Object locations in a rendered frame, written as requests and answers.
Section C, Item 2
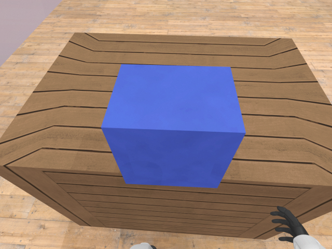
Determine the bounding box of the robot right forearm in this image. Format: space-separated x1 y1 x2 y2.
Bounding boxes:
293 234 326 249

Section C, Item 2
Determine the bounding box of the pedestal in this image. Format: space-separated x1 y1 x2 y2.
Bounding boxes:
0 33 332 240

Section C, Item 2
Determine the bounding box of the carton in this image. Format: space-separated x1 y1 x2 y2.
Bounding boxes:
101 64 246 188

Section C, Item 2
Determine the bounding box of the robot right hand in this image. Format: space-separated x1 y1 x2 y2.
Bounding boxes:
270 206 309 243

